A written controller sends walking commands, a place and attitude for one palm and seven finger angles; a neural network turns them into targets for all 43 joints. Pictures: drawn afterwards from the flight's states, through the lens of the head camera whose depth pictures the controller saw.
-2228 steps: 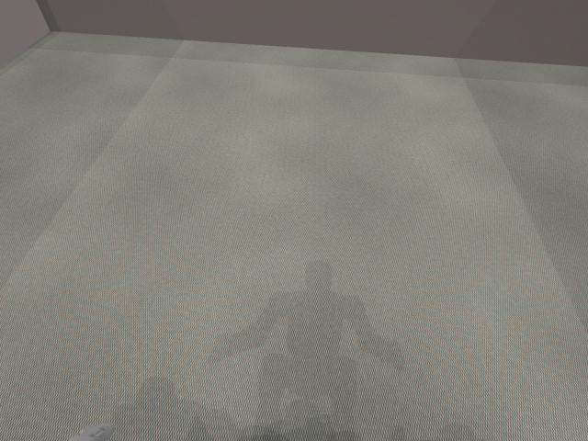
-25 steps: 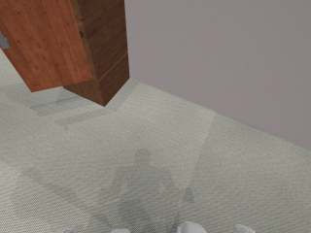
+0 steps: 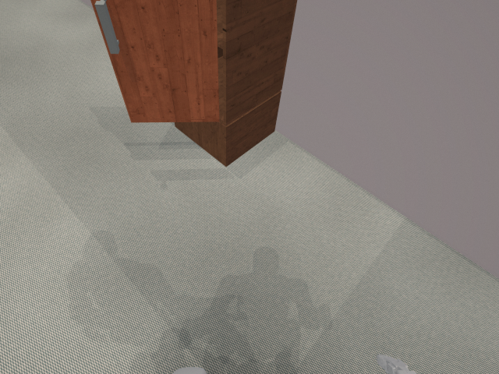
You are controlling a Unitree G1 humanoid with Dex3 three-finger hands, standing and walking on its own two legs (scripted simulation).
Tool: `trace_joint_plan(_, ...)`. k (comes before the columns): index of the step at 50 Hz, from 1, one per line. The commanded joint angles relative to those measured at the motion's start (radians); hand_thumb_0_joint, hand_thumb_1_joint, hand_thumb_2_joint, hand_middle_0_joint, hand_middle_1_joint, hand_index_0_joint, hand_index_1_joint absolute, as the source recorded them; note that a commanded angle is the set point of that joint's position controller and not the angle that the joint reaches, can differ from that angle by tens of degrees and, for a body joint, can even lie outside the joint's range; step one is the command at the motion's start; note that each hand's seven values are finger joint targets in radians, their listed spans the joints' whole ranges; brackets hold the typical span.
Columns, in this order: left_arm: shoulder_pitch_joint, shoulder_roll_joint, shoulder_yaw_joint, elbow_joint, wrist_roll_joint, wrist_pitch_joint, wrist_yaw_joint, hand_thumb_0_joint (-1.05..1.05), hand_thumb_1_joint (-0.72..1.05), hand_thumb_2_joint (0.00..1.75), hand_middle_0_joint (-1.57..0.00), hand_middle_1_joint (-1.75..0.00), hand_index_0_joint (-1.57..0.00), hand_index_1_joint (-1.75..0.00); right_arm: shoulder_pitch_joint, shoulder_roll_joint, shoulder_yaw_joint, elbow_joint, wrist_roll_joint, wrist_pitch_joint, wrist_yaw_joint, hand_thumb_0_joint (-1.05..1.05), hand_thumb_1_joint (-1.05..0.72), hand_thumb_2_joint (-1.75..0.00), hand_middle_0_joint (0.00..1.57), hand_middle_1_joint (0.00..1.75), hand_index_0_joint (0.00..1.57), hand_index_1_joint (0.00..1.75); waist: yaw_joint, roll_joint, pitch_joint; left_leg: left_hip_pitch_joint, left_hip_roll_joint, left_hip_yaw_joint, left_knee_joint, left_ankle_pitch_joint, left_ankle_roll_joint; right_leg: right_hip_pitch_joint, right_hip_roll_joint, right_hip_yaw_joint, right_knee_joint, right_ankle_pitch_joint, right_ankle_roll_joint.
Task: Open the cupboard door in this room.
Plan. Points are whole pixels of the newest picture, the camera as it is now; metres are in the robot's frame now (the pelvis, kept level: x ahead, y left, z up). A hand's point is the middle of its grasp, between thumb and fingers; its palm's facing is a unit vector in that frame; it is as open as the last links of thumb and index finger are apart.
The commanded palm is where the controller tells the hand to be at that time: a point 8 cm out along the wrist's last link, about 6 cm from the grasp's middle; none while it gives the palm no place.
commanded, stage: turn to face it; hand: left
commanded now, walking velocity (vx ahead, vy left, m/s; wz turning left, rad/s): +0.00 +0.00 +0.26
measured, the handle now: (109, 25) +1.04 +0.51 -0.02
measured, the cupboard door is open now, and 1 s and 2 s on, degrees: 48 48 48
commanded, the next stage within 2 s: take the last steps up to it in 0.12 s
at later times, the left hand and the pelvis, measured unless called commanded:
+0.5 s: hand out of the picture +0.00 +0.18 -0.15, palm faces +0.25 -0.95 -0.20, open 7.3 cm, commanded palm none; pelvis +0.02 -0.01 +0.02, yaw +10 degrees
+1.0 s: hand (124, 321) +0.21 +0.24 -0.15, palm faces +0.23 -0.95 -0.22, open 7.3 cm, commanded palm none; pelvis +0.15 +0.04 +0.00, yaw +12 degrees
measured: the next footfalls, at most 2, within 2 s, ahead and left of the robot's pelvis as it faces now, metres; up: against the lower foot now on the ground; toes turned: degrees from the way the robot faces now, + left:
right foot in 0.24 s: +0.05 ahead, -0.14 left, +0.00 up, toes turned +1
left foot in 0.58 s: +0.08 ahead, +0.15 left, +0.00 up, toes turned +16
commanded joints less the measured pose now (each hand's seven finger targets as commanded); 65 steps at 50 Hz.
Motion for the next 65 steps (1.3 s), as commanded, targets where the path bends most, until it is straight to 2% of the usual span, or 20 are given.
trace_joint_plan(1, -0.082, 0.103, 0.028, -0.092, -0.001, -0.013, 0.002, 0.0, 0.9, 0.9, -0.2, -0.3, -0.2, -0.3, 0.082, -0.208, -0.042, -0.035, -0.012, -0.019, -0.042, 0.0, -0.9, -0.9, 0.2, 0.3, 0.2, 0.3, -0.049, 0.302, -0.132, 0.136, 0.312, -0.353, -0.277, 0.332, 0.176, -0.204, 0.021, 0.114, 0.277, -0.049, 0.006)
trace_joint_plan(9, 0.059, 0.068, 0.02, -0.01, -0.004, -0.029, -0.004, 0.0, 0.9, 0.9, -0.2, -0.3, -0.2, -0.3, 0.006, -0.166, -0.032, -0.024, -0.002, -0.012, -0.039, 0.0, -0.9, -0.9, 0.2, 0.3, 0.2, 0.3, 0.021, 0.186, -0.15, 0.005, 0.188, -0.234, -0.2, 0.204, 0.08, 0.151, 0.104, 0.033, -0.247, 0.205, -0.008)
trace_joint_plan(12, 0.061, 0.224, 0.045, -0.021, 0.013, -0.047, 0.005, 0.0, 0.9, 0.9, -0.2, -0.3, -0.2, -0.3, 0.016, -0.07, -0.016, -0.052, 0.009, -0.004, -0.018, 0.0, -0.9, -0.9, 0.2, 0.3, 0.2, 0.3, 0.031, -0.184, -0.094, -0.152, -0.037, -0.035, 0.146, -0.259, -0.056, 0.163, -0.277, 0.422, -0.592, 0.151, -0.17)
trace_joint_plan(14, 0.057, 0.191, 0.047, -0.022, 0.011, -0.062, 0.009, 0.0, 0.9, 0.9, -0.2, -0.3, -0.2, -0.3, -0.038, -0.099, -0.03, -0.045, -0.003, 0.0, -0.014, 0.0, -0.9, -0.9, 0.2, 0.3, 0.2, 0.3, 0.047, -0.204, -0.039, -0.269, 0.012, -0.101, 0.439, -0.258, -0.046, 0.16, -0.284, 0.475, -0.594, 0.189, -0.226)
trace_joint_plan(18, 0.076, 0.153, 0.047, -0.005, 0.013, -0.084, 0.002, 0.0, 0.9, 0.9, -0.2, -0.3, -0.2, -0.3, -0.048, -0.054, -0.021, -0.024, 0.0, -0.012, 0.011, 0.0, -0.9, -0.9, 0.2, 0.3, 0.2, 0.3, 0.049, -0.101, -0.058, -0.278, 0.045, -0.048, 0.381, -0.147, -0.065, 0.255, -0.224, 0.248, -0.567, 0.29, -0.177)
trace_joint_plan(23, 0.132, 0.181, 0.059, 0.05, 0.018, -0.094, -0.005, 0.0, 0.9, 0.9, -0.2, -0.3, -0.2, -0.3, -0.089, -0.023, -0.011, -0.036, 0.003, -0.027, 0.027, 0.0, -0.9, -0.9, 0.2, 0.3, 0.2, 0.3, 0.074, -0.104, -0.049, -0.187, 0.043, 0.011, 0.114, -0.148, -0.062, 0.262, -0.256, 0.199, -0.563, 0.261, -0.181)
trace_joint_plan(27, 0.079, 0.174, 0.06, 0.061, 0.009, -0.086, -0.016, 0.0, 0.9, 0.9, -0.2, -0.3, -0.2, -0.3, 0.083, -0.044, -0.009, 0.021, 0.001, -0.049, 0.016, 0.0, -0.9, -0.9, 0.2, 0.3, 0.2, 0.3, -0.006, -0.046, -0.091, 0.177, -0.02, 0.105, -0.175, -0.006, -0.046, 0.073, -0.162, 0.064, -0.407, 0.231, -0.101)
trace_joint_plan(28, 0.055, 0.135, 0.053, 0.043, 0.005, -0.08, -0.022, 0.0, 0.9, 0.9, -0.2, -0.3, -0.2, -0.3, 0.196, -0.111, -0.025, 0.048, -0.003, -0.057, 0.001, 0.0, -0.9, -0.9, 0.2, 0.3, 0.2, 0.3, -0.066, 0.099, -0.129, 0.362, 0.068, -0.014, -0.221, -0.068, -0.003, -0.079, -0.105, 0.003, -0.22, 0.187, -0.063)
trace_joint_plan(29, 0.025, 0.063, 0.038, 0.003, -0.001, -0.077, -0.031, 0.0, 0.9, 0.9, -0.2, -0.3, -0.2, -0.3, 0.332, -0.219, -0.053, 0.075, -0.018, -0.061, -0.013, 0.0, -0.9, -0.9, 0.2, 0.3, 0.2, 0.3, -0.12, 0.381, -0.17, 0.485, 0.33, -0.389, -0.321, -0.137, 0.115, -0.302, 0.034, -0.095, 0.084, -0.065, -0.01)
trace_joint_plan(30, -0.078, 0.05, 0.024, -0.047, 0.005, -0.08, -0.028, 0.0, 0.9, 0.9, -0.2, -0.3, -0.2, -0.3, 0.415, -0.248, -0.056, 0.095, -0.017, -0.054, -0.032, 0.0, -0.9, -0.9, 0.2, 0.3, 0.2, 0.3, -0.15, 0.316, -0.133, 0.432, 0.412, -0.473, -0.388, -0.128, 0.203, -0.4, 0.05, -0.007, 0.271, -0.131, -0.031)
trace_joint_plan(35, -0.038, 0.027, 0.016, 0.022, 0.011, -0.065, -0.039, 0.0, 0.9, 0.9, -0.2, -0.3, -0.2, -0.3, 0.218, -0.105, -0.005, 0.071, -0.012, -0.085, -0.042, 0.0, -0.9, -0.9, 0.2, 0.3, 0.2, 0.3, -0.022, 0.199, -0.031, 0.156, 0.29, -0.245, -0.438, -0.063, 0.153, -0.301, -0.022, 0.073, 0.277, 0.116, -0.049)
trace_joint_plan(44, 0.021, 0.035, 0.023, 0.038, 0.011, -0.07, -0.04, 0.0, 0.9, 0.9, -0.2, -0.3, -0.2, -0.3, 0.215, -0.09, -0.006, 0.135, -0.006, -0.081, -0.031, 0.0, -0.9, -0.9, 0.2, 0.3, 0.2, 0.3, 0.05, 0.093, -0.025, -0.019, 0.198, -0.084, -0.306, -0.148, 0.099, 0.164, 0.071, -0.005, -0.221, 0.243, -0.044)
trace_joint_plan(45, 0.099, 0.071, 0.037, 0.06, 0.013, -0.078, -0.035, 0.0, 0.9, 0.9, -0.2, -0.3, -0.2, -0.3, 0.214, -0.066, -0.003, 0.137, -0.001, -0.082, -0.029, 0.0, -0.9, -0.9, 0.2, 0.3, 0.2, 0.3, 0.085, 0.014, -0.043, -0.097, 0.127, -0.034, -0.156, -0.167, 0.061, 0.301, 0.039, 0.062, -0.31, 0.191, -0.06)
trace_joint_plan(46, 0.202, 0.148, 0.053, 0.088, 0.017, -0.092, -0.028, 0.0, 0.9, 0.9, -0.2, -0.3, -0.2, -0.3, 0.224, -0.02, 0.002, 0.122, 0.007, -0.083, -0.022, 0.0, -0.9, -0.9, 0.2, 0.3, 0.2, 0.3, 0.121, -0.188, -0.069, -0.261, 0.007, 0.075, 0.122, -0.231, 0.003, 0.442, -0.164, 0.349, -0.461, 0.057, -0.143)
trace_joint_plan(47, 0.27, 0.213, 0.064, 0.097, 0.007, -0.088, -0.018, 0.0, 0.9, 0.9, -0.2, -0.3, -0.2, -0.3, 0.196, -0.024, 0.002, 0.083, 0.005, -0.079, -0.013, 0.0, -0.9, -0.9, 0.2, 0.3, 0.2, 0.3, 0.137, -0.266, -0.084, -0.347, -0.005, 0.058, 0.375, -0.385, -0.01, 0.446, -0.352, 0.606, -0.632, -0.039, -0.242)
trace_joint_plan(48, 0.231, 0.175, 0.056, 0.087, 0.003, -0.093, -0.007, 0.0, 0.9, 0.9, -0.2, -0.3, -0.2, -0.3, 0.158, -0.054, -0.012, 0.089, -0.002, -0.075, -0.017, 0.0, -0.9, -0.9, 0.2, 0.3, 0.2, 0.3, 0.116, -0.209, -0.044, -0.366, 0.051, -0.038, 0.503, -0.296, -0.011, 0.335, -0.345, 0.64, -0.664, -0.131, -0.267)
trace_joint_plan(54, 0.094, 0.05, 0.032, 0.076, 0.006, -0.129, -0.003, 0.0, 0.9, 0.9, -0.2, -0.3, -0.2, -0.3, 0.173, 0.041, -0.004, 0.126, -0.008, -0.058, 0.001, 0.0, -0.9, -0.9, 0.2, 0.3, 0.2, 0.3, 0.01, -0.041, -0.064, -0.226, 0.122, 0.002, 0.295, -0.002, -0.066, 0.177, -0.192, 0.167, -0.627, 0.378, -0.199)
trace_joint_plan(63, 0.092, 0.103, 0.041, 0.134, 0.005, -0.108, -0.014, 0.0, 0.9, 0.9, -0.2, -0.3, -0.2, -0.3, 0.143, -0.003, -0.01, 0.087, -0.008, -0.085, 0.012, 0.0, -0.9, -0.9, 0.2, 0.3, 0.2, 0.3, -0.022, -0.015, -0.038, 0.106, 0.034, 0.109, -0.128, 0.081, -0.047, 0.072, -0.128, 0.08, -0.477, 0.283, -0.143)
trace_joint_plan(64, 0.086, 0.087, 0.036, 0.126, 0.004, -0.104, -0.018, 0.0, 0.9, 0.9, -0.2, -0.3, -0.2, -0.3, 0.236, -0.047, -0.02, 0.114, -0.01, -0.091, 0.002, 0.0, -0.9, -0.9, 0.2, 0.3, 0.2, 0.3, -0.066, 0.062, -0.077, 0.264, 0.054, 0.076, -0.157, 0.03, -0.026, -0.014, -0.086, 0.04, -0.32, 0.303, -0.12)
trace_joint_plan(65, 0.091, 0.035, 0.027, 0.101, 0.001, -0.101, -0.023, 0.0, 0.9, 0.9, -0.2, -0.3, -0.2, -0.3, 0.365, -0.148, -0.044, 0.142, -0.022, -0.098, -0.014, 0.0, -0.9, -0.9, 0.2, 0.3, 0.2, 0.3, -0.117, 0.269, -0.142, 0.42, 0.252, -0.198, -0.226, -0.035, 0.058, -0.178, 0.024, -0.045, -0.043, 0.169, -0.074)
